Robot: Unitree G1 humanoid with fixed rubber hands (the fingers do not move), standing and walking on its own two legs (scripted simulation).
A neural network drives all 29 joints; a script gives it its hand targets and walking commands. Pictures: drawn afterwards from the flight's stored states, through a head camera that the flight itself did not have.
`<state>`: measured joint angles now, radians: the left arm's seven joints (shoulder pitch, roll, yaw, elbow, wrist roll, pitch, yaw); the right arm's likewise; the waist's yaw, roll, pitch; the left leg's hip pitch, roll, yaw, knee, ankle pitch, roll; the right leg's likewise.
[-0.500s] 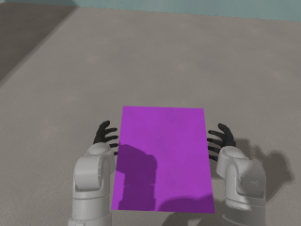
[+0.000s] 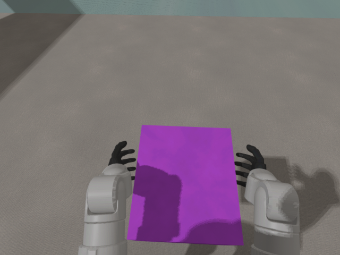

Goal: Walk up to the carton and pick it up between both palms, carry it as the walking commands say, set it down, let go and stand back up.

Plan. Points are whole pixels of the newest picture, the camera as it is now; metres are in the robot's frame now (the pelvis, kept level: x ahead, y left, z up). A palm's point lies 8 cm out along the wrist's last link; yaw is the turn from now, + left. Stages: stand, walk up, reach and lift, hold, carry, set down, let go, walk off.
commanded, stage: carry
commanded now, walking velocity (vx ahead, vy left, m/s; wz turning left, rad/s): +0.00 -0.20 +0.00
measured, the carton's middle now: (183, 185) +0.31 -0.01 -0.02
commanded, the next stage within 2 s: none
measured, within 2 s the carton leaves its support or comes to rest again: neither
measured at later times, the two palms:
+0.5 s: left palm (178, 213) +0.21 +0.01 +0.08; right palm (339, 218) +0.20 -0.29 +0.07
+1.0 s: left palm out of the picture +0.12 -0.11 +0.08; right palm out of the picture +0.13 -0.41 +0.07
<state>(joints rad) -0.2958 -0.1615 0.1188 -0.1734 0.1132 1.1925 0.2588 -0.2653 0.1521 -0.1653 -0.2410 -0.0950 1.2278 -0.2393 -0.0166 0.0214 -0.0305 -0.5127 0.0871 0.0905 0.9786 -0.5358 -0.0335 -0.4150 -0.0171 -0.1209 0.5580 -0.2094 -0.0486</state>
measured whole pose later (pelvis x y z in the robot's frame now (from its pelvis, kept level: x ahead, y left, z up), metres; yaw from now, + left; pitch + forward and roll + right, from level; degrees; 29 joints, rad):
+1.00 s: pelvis -0.17 -0.26 -0.01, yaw -2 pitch +3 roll -2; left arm -0.30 -0.16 0.14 -0.20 0.09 1.19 0.30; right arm -0.29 0.16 -0.16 -0.20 -0.17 1.19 -0.16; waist 0.05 0.05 -0.05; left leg -0.44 0.22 0.04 0.67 -0.32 -0.11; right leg -0.39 -0.01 -0.11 0.55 -0.19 0.00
